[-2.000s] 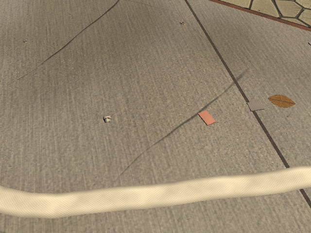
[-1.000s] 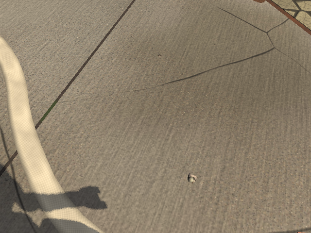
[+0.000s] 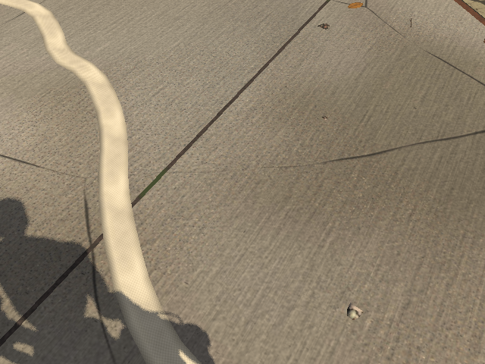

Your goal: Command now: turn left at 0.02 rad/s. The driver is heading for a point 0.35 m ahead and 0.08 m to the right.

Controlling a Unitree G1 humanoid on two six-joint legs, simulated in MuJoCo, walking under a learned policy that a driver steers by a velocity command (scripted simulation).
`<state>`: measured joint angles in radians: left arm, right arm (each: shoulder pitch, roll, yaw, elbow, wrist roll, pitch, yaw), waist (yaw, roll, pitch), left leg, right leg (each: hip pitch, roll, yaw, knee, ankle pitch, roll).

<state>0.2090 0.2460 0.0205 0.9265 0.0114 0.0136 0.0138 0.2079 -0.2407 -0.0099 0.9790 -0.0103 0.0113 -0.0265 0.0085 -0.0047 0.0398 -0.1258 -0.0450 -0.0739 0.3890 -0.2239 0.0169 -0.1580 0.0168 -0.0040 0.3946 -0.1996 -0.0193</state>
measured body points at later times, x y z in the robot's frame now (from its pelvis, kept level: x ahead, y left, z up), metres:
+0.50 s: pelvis +0.00 +0.00 +0.00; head +0.01 +0.00 +0.45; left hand +0.01 +0.24 -0.16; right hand +0.01 -0.24 -0.16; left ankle -0.01 +0.11 -0.74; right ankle +0.01 -0.11 -0.74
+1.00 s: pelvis +0.03 +0.00 -0.01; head +0.02 +0.00 +0.44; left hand +0.00 +0.23 -0.16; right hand +0.00 -0.23 -0.16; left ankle -0.01 +0.11 -0.74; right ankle +0.01 -0.11 -0.74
